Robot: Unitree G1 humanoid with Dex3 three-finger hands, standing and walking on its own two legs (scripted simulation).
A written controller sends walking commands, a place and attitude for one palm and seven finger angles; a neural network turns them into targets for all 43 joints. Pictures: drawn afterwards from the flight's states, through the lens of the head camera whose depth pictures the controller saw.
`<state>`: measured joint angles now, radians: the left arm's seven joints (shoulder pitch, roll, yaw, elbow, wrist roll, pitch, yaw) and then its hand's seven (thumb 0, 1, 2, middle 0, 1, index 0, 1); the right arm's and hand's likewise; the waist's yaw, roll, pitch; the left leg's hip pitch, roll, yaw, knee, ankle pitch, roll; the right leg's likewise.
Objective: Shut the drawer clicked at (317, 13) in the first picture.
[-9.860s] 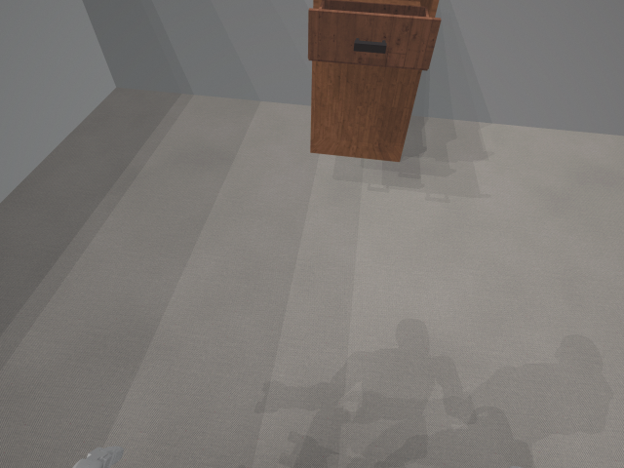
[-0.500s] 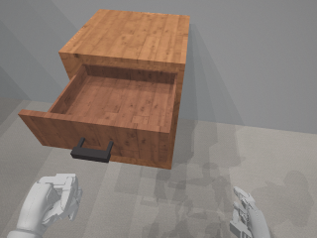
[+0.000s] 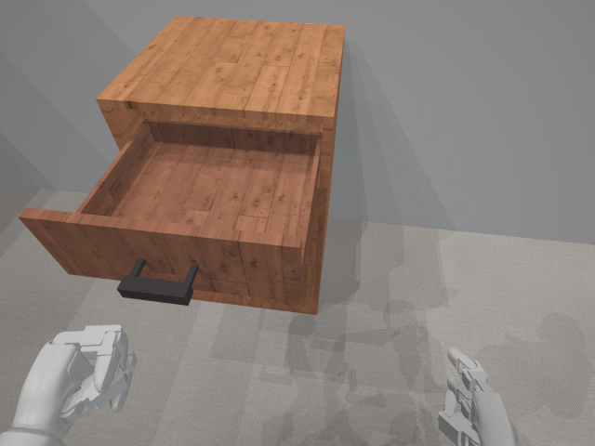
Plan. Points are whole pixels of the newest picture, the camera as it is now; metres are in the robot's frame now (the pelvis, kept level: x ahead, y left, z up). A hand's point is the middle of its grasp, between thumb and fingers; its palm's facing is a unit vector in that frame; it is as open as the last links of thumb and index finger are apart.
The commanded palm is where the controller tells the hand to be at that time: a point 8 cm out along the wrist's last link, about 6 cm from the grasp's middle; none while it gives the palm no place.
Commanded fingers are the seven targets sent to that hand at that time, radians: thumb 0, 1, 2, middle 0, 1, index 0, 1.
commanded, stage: bring the fist close to the handle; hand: left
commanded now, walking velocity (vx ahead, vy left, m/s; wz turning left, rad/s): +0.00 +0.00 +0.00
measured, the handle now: (161, 278) +0.36 +0.25 -0.01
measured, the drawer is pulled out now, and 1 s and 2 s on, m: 0.30 0.30 0.28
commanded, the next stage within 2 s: push the drawer shut in 1.28 s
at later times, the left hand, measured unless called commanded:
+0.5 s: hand (144, 362) +0.22 +0.21 +0.02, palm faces -0.06 -1.00 -0.06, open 3.3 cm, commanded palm +0.20 +0.27 +0.02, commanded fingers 0.00 0.90 0.90 -1.40 -1.60 -1.40 -1.60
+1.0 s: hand (169, 345) +0.25 +0.21 -0.02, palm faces -0.11 -0.99 -0.04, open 3.3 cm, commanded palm +0.24 +0.26 -0.01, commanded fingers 0.00 0.90 0.90 -1.40 -1.60 -1.40 -1.60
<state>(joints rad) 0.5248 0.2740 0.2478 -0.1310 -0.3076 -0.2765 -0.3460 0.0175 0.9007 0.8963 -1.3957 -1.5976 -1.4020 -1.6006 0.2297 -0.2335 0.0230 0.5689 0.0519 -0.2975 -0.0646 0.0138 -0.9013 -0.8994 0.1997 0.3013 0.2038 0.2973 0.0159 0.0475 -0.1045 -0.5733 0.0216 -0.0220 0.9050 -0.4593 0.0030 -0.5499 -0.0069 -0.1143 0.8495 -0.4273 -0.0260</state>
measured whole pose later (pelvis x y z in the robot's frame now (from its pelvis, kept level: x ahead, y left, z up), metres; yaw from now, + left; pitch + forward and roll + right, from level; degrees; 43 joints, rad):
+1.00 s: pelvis -0.02 +0.02 -0.06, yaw -1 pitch +19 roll -3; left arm 0.16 0.28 0.21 0.15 -0.27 -0.38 -0.34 0.02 0.90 0.90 -1.39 -1.60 -1.40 -1.60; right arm 0.22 -0.25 0.02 0.54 0.02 -0.19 -0.03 0.01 -0.90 -0.90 0.20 0.30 0.21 0.30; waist -0.02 0.03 -0.15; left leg -0.99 0.02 -0.01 1.22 -0.55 0.03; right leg -0.97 -0.03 -0.10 1.15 -0.51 -0.01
